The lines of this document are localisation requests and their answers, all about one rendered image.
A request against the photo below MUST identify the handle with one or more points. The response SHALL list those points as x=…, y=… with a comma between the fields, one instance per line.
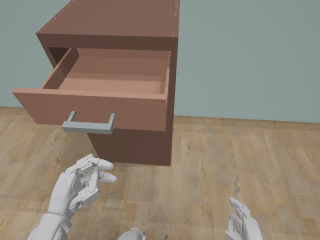
x=88, y=127

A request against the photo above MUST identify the robot left hand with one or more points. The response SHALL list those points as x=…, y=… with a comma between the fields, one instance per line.
x=63, y=199

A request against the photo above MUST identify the left robot shin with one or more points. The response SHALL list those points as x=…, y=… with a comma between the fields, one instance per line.
x=134, y=229

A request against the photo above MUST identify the robot right hand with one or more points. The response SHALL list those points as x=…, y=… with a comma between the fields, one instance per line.
x=247, y=229

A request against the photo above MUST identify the left robot forearm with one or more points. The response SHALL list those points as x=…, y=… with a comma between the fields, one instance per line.
x=52, y=226

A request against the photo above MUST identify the cabinet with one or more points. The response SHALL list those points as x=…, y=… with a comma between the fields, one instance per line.
x=151, y=25

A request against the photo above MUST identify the drawer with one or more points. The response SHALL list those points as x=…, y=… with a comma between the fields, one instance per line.
x=93, y=82

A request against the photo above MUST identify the left robot thigh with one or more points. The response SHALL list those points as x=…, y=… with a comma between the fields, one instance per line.
x=132, y=235

